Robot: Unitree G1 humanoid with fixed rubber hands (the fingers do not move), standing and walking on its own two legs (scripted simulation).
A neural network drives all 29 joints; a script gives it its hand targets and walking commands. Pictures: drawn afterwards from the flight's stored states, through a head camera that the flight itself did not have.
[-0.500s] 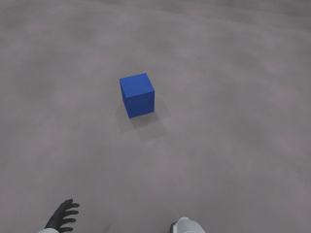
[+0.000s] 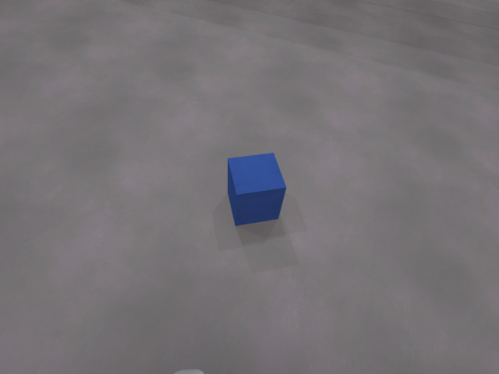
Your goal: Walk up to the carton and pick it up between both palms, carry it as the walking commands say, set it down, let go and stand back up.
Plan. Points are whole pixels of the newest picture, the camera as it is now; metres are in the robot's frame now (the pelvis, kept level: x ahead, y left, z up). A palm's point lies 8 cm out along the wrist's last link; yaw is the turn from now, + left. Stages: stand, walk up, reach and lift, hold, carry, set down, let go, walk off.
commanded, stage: walk up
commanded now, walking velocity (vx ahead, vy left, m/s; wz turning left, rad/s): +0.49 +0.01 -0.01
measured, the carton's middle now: (254, 190) +0.92 +0.00 -0.64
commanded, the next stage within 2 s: none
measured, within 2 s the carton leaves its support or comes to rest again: neither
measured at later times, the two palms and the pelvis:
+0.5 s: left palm (132, 291) +0.26 +0.23 -0.10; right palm out of the picture +0.13 -0.28 -0.15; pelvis +0.16 -0.04 +0.00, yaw +0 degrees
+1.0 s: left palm (110, 286) +0.27 +0.28 -0.13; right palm (368, 288) +0.30 -0.22 -0.11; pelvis +0.27 +0.03 +0.01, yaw +0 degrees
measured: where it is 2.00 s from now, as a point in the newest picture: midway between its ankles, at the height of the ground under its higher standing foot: (231, 311)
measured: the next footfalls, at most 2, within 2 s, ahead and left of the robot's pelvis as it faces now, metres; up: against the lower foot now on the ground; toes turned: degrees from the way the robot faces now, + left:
right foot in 0.42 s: +0.24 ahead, -0.15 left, +0.00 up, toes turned -4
left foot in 0.82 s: +0.33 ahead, +0.15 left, +0.00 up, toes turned +5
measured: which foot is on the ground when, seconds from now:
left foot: down 0.00-0.40, up 0.42-0.80, down 0.82-1.00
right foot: up 0.00-0.40, down 0.42-0.80, up 0.82-1.00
